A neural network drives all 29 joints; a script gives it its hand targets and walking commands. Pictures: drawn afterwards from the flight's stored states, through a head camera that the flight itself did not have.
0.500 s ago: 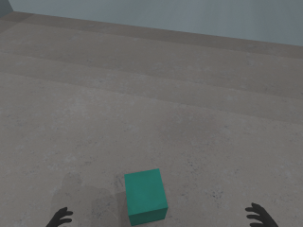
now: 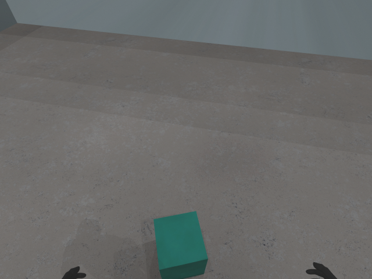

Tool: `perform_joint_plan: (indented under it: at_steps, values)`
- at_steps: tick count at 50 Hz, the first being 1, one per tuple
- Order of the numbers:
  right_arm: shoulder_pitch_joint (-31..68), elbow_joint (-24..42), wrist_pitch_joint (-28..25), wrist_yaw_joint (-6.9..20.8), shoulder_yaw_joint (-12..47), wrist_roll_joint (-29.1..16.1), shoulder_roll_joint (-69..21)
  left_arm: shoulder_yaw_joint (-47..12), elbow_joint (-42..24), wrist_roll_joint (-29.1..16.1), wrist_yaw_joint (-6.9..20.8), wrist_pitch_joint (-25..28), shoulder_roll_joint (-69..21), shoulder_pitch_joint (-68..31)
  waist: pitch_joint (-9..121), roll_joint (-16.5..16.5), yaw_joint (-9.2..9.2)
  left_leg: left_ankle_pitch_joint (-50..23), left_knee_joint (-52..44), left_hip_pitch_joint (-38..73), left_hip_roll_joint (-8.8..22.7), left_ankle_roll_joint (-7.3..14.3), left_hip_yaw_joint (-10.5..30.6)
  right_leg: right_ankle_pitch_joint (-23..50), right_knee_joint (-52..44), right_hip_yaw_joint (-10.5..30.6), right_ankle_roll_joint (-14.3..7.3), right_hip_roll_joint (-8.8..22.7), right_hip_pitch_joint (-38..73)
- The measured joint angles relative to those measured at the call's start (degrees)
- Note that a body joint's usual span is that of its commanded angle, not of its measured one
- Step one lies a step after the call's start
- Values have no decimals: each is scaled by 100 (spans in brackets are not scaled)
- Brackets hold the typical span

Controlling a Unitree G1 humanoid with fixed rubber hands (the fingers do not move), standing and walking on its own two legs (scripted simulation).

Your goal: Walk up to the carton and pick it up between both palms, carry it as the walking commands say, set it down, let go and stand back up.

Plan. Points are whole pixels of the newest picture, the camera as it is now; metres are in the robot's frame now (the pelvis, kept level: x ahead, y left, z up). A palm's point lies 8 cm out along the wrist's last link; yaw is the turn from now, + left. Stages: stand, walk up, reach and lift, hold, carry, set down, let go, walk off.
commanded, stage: stand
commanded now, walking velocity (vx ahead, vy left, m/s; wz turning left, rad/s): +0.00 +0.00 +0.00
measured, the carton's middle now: (179, 247) +0.40 +0.04 -0.65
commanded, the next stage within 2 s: none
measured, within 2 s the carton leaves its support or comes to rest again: neither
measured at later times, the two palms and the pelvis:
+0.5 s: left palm out of the picture +0.08 +0.30 -0.10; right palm out of the picture +0.08 -0.31 -0.09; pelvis -0.02 +0.00 +0.00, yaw +1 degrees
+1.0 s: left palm out of the picture +0.06 +0.30 -0.10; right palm out of the picture +0.07 -0.31 -0.09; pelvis -0.02 +0.00 +0.01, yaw +1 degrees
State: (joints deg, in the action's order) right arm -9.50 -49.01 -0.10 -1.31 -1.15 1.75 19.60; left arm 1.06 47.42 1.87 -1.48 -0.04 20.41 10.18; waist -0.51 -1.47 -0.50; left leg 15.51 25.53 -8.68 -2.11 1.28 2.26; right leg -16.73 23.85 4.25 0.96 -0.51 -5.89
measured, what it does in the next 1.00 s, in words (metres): stands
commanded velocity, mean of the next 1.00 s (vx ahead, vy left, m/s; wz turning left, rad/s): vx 0.00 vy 0.00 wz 0.00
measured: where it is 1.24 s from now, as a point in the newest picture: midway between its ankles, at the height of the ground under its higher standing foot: outside the picture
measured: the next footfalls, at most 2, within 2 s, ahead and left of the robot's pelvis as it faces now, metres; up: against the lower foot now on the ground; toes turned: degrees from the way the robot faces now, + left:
none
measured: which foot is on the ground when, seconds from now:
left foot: down 0.00-1.00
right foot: down 0.00-1.00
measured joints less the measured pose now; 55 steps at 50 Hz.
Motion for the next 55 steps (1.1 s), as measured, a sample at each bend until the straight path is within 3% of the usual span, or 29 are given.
perform_joint_plan:
  at_steps: [55]
  values:
    - [246,-1014,-58,72,95,-91,236,-70,1001,-63,74,60,189,-172,-135,58,46,-476,-496,157,28,-52,118,440,-504,-137,-12,29,199]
